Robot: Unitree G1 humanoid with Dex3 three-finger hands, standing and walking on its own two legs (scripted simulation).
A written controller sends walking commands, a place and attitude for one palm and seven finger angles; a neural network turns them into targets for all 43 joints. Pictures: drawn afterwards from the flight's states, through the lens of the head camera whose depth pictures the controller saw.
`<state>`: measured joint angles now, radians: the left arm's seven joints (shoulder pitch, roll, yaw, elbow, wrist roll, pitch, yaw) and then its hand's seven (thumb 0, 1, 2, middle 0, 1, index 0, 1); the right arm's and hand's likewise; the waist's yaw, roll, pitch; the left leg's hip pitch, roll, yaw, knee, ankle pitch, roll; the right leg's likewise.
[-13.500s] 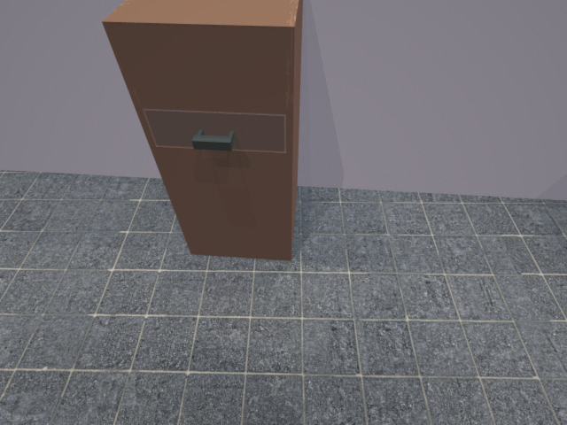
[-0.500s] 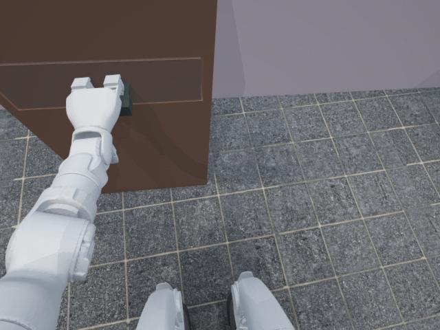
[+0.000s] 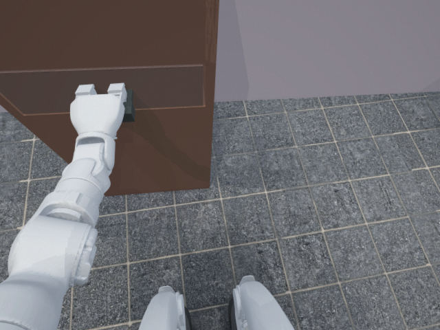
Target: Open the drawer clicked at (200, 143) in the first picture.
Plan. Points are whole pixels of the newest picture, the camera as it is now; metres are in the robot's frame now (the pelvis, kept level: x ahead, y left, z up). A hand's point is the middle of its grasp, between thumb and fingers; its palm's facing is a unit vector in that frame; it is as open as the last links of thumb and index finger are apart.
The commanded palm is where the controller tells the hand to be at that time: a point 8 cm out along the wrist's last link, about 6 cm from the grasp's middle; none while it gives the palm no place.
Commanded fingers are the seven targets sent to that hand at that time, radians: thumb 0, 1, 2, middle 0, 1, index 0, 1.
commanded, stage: close the thumb around the handle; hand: left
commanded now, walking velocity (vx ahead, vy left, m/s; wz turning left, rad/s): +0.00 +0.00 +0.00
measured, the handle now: (106, 103) +0.55 +0.17 -0.01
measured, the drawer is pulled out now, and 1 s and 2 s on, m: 0.00 0.08 0.21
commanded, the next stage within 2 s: pull the drawer open in 0.04 s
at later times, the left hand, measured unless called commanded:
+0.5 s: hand (108, 138) +0.49 +0.17 -0.03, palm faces -0.07 -0.05 -1.00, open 6.0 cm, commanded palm +0.44 +0.17 +0.02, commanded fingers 0.00 0.90 0.90 -0.40 -1.35 -0.40 -1.35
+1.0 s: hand (106, 168) +0.42 +0.17 -0.03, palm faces -0.04 -0.06 -1.00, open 6.0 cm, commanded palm +0.38 +0.18 +0.02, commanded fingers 0.00 0.90 0.90 -0.40 -1.35 -0.40 -1.35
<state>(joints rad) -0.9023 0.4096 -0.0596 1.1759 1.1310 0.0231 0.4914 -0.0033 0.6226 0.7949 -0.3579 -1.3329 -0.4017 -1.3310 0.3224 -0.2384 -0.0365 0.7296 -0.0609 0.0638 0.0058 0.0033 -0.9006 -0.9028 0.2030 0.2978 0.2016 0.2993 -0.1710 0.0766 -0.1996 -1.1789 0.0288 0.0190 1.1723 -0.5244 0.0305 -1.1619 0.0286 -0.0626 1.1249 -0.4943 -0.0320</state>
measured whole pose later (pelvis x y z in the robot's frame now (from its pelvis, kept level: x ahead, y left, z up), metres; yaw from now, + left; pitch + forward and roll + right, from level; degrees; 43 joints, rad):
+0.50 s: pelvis +0.02 +0.00 +0.02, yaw -1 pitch +29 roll -2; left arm -0.71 0.36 -0.03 1.02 1.11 0.00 0.51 0.02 0.66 0.73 -0.28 -1.35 -0.40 -1.35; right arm 0.33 -0.23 -0.05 0.73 -0.06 0.09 0.02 0.00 -0.90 -0.90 0.20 0.30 0.20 0.30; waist -0.13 0.07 -0.20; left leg -1.06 0.04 0.05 1.09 -0.53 0.03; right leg -1.06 0.04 -0.03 1.05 -0.49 -0.02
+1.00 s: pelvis +0.04 +0.01 +0.03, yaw -1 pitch +24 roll -1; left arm -0.41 0.24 -0.11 0.80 1.16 0.05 0.58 0.02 0.65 0.78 -0.28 -1.35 -0.40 -1.35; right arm 0.21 -0.22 -0.06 0.67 -0.06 0.13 0.01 0.00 -0.90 -0.90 0.20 0.30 0.20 0.30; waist -0.06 0.04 -0.21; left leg -0.92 0.02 0.04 1.02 -0.53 0.03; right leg -0.92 0.03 -0.02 0.99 -0.50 -0.02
